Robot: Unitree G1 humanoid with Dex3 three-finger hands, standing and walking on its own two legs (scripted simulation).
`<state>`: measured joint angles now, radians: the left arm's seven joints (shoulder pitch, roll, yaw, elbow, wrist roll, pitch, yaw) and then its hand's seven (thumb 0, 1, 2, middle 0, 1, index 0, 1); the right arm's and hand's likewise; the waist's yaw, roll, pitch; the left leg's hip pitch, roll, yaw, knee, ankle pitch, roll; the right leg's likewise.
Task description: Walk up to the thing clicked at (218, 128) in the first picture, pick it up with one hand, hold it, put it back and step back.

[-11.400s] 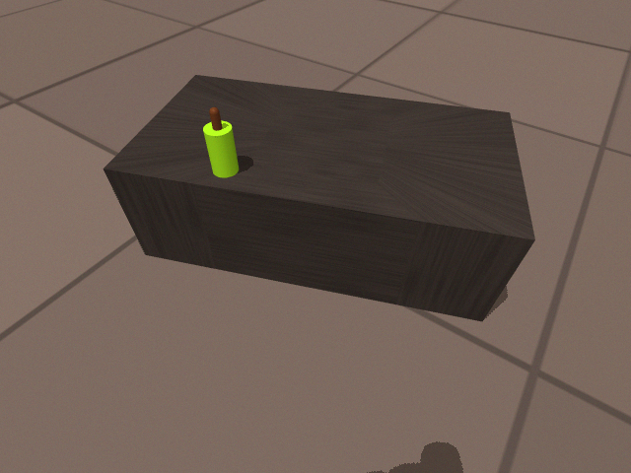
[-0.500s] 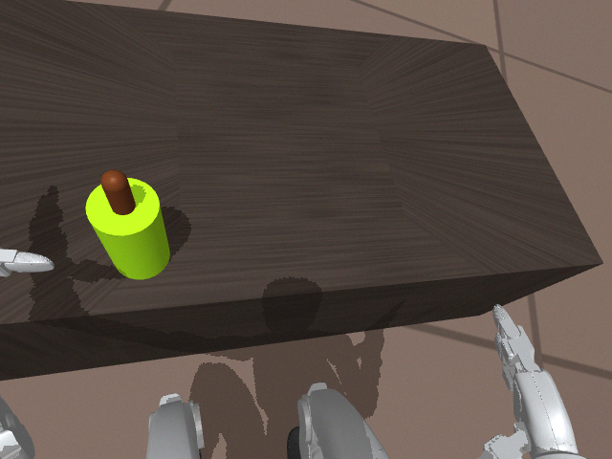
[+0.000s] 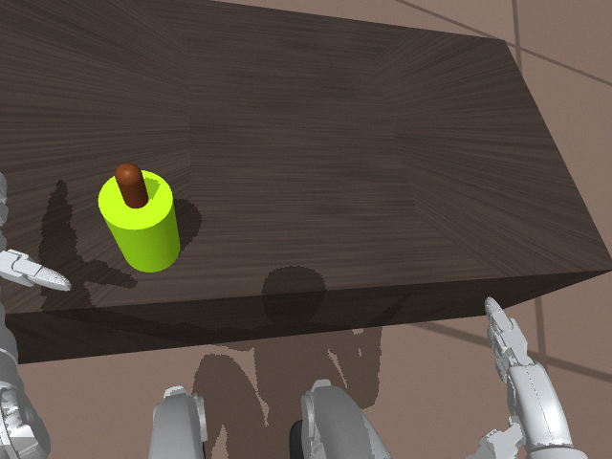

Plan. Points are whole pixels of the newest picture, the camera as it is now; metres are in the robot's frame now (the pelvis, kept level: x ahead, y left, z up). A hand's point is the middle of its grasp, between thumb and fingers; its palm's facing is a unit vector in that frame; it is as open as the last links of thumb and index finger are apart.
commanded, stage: close in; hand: left
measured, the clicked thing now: (141, 215) +0.47 +0.17 -0.08
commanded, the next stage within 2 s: close in 0.54 s
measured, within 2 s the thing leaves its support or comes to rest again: leaves its support in 1.76 s
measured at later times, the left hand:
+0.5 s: hand (110, 221) +0.47 +0.21 -0.08, palm faces +0.15 -0.99 +0.02, open 17.7 cm
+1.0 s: hand (140, 223) +0.47 +0.17 -0.09, palm faces +0.14 -0.99 +0.01, open 15.9 cm
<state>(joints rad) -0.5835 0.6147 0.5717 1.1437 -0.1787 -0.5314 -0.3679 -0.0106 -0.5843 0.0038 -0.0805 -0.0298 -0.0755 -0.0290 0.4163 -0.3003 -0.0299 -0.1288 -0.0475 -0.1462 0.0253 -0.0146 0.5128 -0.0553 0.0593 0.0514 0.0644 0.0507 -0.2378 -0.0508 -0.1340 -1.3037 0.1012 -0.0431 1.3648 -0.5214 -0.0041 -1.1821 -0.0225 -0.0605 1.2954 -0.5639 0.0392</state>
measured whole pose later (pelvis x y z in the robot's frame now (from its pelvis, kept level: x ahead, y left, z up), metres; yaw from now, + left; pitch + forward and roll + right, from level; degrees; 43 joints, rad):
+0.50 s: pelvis -0.01 -0.01 -0.04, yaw -1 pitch +30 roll -6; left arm -0.64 0.53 0.54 1.12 -0.07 -0.60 -0.15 -0.01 -0.61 0.01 -0.07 -0.05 -0.09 -0.03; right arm 0.44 -0.29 -0.07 -0.27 -0.07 -0.05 0.07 -0.01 0.51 -0.06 0.06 0.05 0.07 0.05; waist -0.31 -0.01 -0.16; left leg -1.51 0.11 -0.06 1.54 -0.56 -0.01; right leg -1.39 -0.01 -0.06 1.48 -0.61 0.04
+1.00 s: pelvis -0.01 -0.01 -0.04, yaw -1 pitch +29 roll -6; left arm -0.61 0.44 0.45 1.08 -0.01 -0.65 -0.02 -0.01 -0.61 0.13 -0.42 -0.29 -0.42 -0.28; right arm 0.46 -0.29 -0.09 -0.34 -0.08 -0.01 0.11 -0.01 0.49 -0.06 0.06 0.05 0.06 0.05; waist -0.32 -0.03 -0.17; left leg -1.49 0.11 -0.06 1.54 -0.57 -0.02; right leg -1.37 -0.01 -0.06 1.48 -0.62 0.03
